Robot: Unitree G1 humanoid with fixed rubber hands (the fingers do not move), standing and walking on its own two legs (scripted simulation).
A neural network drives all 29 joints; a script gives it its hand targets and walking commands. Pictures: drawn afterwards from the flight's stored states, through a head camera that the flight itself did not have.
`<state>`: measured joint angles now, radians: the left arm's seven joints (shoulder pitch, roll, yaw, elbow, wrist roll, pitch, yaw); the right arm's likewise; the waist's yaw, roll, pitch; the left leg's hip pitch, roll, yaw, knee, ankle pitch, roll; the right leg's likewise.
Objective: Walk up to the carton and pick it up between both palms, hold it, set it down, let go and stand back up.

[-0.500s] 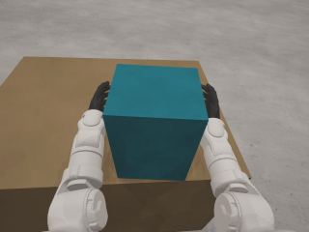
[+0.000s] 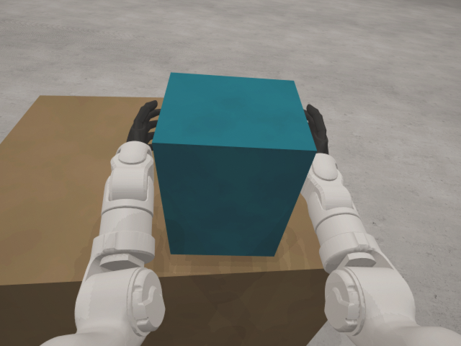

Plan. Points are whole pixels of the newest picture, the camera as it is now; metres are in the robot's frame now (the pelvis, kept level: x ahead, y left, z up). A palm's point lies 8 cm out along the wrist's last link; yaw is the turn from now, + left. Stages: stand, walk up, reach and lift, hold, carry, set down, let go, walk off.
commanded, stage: reach and lift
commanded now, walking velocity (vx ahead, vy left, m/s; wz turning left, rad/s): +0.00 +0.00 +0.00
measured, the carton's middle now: (227, 173) +0.39 +0.00 +0.12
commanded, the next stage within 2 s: none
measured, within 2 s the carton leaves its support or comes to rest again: neither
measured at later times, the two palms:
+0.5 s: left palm (134, 140) +0.38 +0.15 +0.20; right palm (322, 150) +0.37 -0.15 +0.19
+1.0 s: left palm (132, 132) +0.37 +0.15 +0.22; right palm (327, 136) +0.37 -0.15 +0.22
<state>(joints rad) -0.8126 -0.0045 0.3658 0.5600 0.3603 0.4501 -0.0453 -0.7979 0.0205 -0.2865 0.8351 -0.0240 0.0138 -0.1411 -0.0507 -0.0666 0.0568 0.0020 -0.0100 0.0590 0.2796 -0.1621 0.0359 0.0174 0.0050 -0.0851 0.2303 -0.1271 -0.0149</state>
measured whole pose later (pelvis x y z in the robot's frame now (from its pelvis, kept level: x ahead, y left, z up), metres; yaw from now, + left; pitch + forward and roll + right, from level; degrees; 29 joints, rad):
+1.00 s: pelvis -0.01 -0.01 +0.00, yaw +2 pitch -10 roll -1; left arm -0.82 0.02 0.34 0.30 0.37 0.74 -0.07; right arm -0.86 -0.03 -0.13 0.74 0.13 0.20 -0.18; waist -0.11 -0.08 0.07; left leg 0.03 0.00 0.03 0.31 -0.16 0.02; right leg 0.06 0.01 -0.11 0.25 -0.13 -0.03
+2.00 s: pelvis -0.01 -0.01 +0.00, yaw +0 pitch -7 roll -1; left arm -0.96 0.09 0.34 0.39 0.30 0.87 -0.04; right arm -1.08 -0.15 -0.02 0.82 0.33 0.42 -0.24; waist -0.09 -0.03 -0.07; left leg -0.04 0.00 0.04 0.34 -0.18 0.03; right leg -0.01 0.02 -0.07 0.26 -0.14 -0.03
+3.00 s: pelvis +0.00 -0.01 +0.00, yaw +2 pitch -5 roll -1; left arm -1.00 0.15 0.30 0.40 0.28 0.94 -0.10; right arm -1.16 -0.18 0.01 0.77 0.43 0.63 -0.33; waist -0.11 -0.02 -0.13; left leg -0.07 -0.01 -0.01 0.36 -0.20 0.02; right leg -0.01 0.04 -0.06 0.25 -0.15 -0.03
